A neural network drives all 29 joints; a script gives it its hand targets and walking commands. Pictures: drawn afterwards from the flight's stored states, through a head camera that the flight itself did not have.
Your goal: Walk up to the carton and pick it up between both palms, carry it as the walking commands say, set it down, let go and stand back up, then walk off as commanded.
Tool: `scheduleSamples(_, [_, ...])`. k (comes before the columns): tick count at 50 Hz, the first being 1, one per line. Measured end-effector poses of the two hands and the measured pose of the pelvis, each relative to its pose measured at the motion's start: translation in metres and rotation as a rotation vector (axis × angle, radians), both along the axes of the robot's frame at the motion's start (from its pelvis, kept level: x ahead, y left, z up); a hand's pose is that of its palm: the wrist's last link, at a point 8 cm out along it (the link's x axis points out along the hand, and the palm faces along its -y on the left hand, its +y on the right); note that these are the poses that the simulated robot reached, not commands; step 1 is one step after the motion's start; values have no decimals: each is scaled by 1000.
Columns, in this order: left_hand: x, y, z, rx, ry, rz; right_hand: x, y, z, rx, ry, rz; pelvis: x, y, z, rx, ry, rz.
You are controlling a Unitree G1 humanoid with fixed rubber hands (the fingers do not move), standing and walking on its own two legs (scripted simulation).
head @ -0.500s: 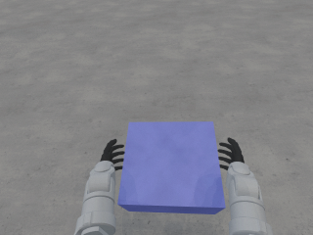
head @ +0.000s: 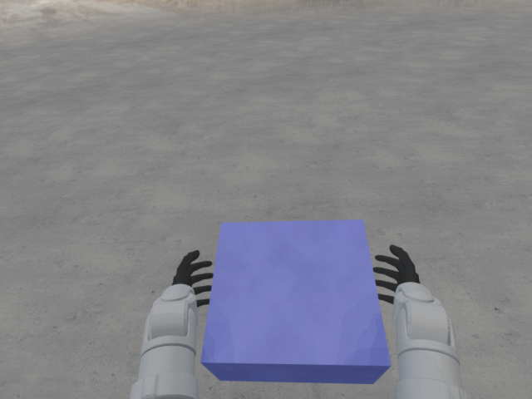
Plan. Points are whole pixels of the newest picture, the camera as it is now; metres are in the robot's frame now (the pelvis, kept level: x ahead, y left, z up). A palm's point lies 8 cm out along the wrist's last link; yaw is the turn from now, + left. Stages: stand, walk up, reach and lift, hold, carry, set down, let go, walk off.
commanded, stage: reach and lift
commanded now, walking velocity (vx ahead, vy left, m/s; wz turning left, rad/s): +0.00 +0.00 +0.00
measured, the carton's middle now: (292, 298) +0.33 +0.00 -0.03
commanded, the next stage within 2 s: hold in 0.88 s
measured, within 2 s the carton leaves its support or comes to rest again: neither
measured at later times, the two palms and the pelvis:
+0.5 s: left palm (179, 294) +0.29 +0.18 +0.05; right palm (403, 292) +0.29 -0.17 +0.04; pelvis +0.00 +0.00 +0.00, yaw +0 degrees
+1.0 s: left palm (183, 301) +0.28 +0.17 +0.04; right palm (410, 305) +0.27 -0.18 +0.04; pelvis +0.01 +0.00 +0.00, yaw -1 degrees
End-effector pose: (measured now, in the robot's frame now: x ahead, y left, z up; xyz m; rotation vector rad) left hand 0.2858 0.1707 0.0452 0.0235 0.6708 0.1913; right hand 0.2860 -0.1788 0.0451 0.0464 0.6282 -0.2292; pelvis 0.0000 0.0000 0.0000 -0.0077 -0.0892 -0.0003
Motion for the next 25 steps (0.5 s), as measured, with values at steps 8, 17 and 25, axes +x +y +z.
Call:
scheduleSamples(8, [0, -5, 2, 14, 2, -20, -4, -2, 0, -42, 11, -30, -2, -3, 1, 4, 10, -10])
scheduleSamples(17, [3, -2, 5, 24, 3, -25, 0, 0, 0, -26, 14, -19, -2, -3, 1, 4, 3, -12])
scheduleSamples(25, [0, 6, 2, 1, 0, -21, 2, 4, -1, -24, 20, 26, 3, -3, 1, 5, 4, -5])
